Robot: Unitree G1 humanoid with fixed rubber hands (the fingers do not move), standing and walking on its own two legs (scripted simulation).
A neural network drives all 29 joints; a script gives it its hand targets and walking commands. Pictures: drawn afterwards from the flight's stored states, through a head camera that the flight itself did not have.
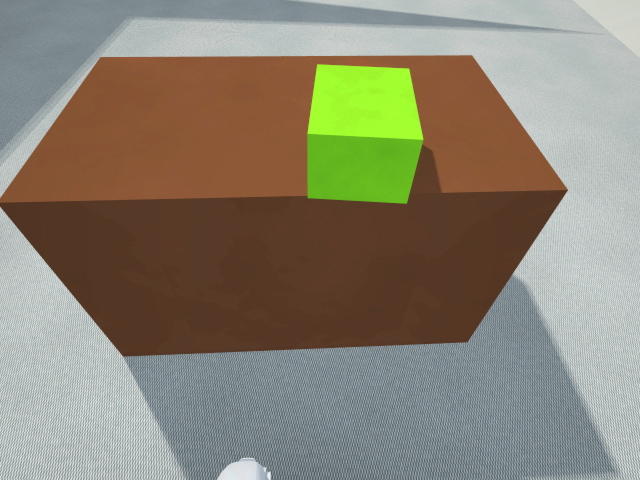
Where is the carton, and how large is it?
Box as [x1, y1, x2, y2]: [307, 64, 422, 203]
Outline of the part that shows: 317,64 307,133 308,197 406,203 422,142 422,135 409,70 406,68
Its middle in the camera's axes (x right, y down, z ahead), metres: +0.09 -0.23 +0.81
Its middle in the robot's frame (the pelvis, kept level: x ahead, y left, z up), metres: +0.77 -0.06 +0.01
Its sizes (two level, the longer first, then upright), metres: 0.264 0.198 0.149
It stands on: a pedestal, 0.69 m high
